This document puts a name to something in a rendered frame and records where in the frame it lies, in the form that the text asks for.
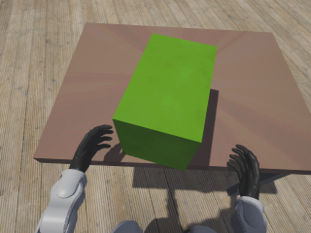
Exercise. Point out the table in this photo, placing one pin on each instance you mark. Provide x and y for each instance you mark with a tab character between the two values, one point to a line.
254	101

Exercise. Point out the robot left thigh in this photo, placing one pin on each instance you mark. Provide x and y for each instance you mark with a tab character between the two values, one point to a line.
128	226

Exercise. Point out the right robot forearm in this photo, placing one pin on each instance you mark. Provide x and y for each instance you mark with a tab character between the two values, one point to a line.
248	216

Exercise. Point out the robot left hand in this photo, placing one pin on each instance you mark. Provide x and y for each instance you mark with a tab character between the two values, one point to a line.
89	146

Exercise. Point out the carton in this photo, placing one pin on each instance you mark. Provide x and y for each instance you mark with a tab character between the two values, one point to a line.
162	113

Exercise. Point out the robot right hand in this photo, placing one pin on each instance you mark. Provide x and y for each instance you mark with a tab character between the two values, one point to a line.
248	172

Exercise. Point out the left robot forearm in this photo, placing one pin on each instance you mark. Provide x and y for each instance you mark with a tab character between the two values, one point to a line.
66	197

